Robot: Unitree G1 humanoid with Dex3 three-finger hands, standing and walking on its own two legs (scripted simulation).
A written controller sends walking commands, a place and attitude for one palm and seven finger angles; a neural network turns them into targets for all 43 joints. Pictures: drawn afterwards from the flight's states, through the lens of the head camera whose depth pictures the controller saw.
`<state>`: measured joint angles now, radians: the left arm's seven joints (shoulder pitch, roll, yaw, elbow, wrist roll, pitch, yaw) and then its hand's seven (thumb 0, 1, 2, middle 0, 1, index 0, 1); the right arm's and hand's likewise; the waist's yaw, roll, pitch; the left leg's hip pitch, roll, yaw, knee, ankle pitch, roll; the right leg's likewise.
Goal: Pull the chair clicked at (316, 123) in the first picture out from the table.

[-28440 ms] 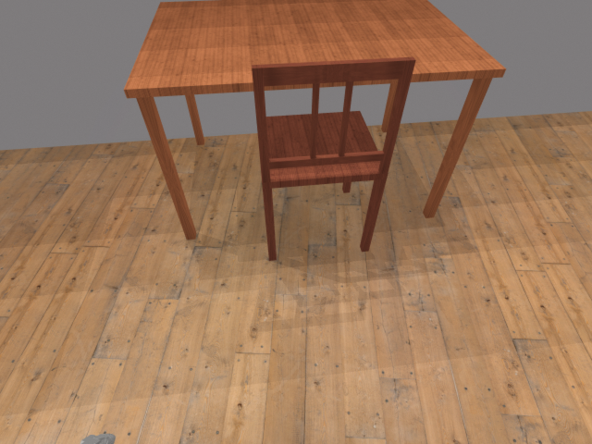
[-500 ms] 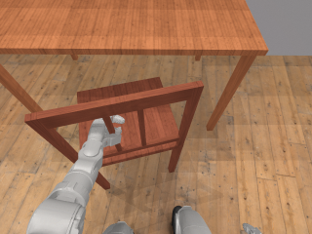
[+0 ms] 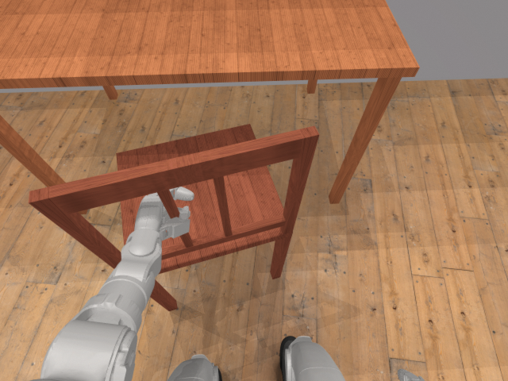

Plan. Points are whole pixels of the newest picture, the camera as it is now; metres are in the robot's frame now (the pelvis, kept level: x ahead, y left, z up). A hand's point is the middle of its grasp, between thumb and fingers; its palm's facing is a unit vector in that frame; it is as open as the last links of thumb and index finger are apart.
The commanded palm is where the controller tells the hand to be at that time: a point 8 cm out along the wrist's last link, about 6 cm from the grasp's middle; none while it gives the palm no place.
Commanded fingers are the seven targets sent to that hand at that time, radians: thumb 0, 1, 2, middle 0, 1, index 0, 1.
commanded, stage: step backward, pulling the chair out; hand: left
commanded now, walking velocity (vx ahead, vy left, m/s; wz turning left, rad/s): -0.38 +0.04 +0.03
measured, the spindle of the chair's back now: (177, 220) +0.40 +0.15 -0.09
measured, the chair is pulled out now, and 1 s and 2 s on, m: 0.22 0.34 0.54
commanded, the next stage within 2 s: stop walking, hand still on the chair in 1.66 s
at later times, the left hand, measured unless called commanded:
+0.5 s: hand (182, 246) +0.33 +0.12 -0.05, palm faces +0.03 -0.98 -0.19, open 5.1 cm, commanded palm +0.33 +0.17 -0.05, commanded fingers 0.00 0.90 0.90 -0.50 -1.45 -0.50 -1.45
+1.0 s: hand (175, 293) +0.25 +0.13 -0.05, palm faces -0.01 -0.98 -0.19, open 5.1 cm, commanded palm +0.25 +0.17 -0.05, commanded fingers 0.00 0.90 0.90 -0.50 -1.45 -0.50 -1.45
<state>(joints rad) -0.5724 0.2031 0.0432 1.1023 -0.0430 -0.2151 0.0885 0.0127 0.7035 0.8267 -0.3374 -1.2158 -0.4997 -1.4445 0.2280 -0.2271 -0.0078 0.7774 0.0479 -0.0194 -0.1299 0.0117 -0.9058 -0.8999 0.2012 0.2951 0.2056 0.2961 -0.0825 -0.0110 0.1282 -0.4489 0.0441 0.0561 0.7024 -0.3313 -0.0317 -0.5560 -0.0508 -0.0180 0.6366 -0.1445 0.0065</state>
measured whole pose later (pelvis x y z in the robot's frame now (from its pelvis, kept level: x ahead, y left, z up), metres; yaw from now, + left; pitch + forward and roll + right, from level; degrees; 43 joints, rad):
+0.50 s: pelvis -0.04 -0.01 +0.01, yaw +0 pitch +3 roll +1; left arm -0.57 0.19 0.07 1.11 -0.05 -0.22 0.09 0.02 0.71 0.81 -0.33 -1.20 -0.50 -1.44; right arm 0.18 -0.24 0.00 0.79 0.05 -0.04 -0.12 0.01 -0.91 -0.90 0.20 0.30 0.21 0.30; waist -0.07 0.02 0.15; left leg -0.48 0.01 -0.02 0.82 -0.48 -0.04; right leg -0.50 -0.03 -0.04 0.58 -0.14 -0.02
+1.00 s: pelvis -0.13 +0.00 +0.01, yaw +1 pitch +2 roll +0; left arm -0.60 0.19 0.04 1.11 -0.04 -0.18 0.08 0.02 0.72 0.80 -0.30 -1.21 -0.50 -1.44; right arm 0.19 -0.26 0.01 0.79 0.05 -0.04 -0.13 0.01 -0.91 -0.90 0.20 0.30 0.21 0.30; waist -0.09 0.00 0.17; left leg -0.42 0.02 0.00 0.63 -0.24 -0.02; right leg -0.49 -0.04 -0.03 0.55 -0.10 0.01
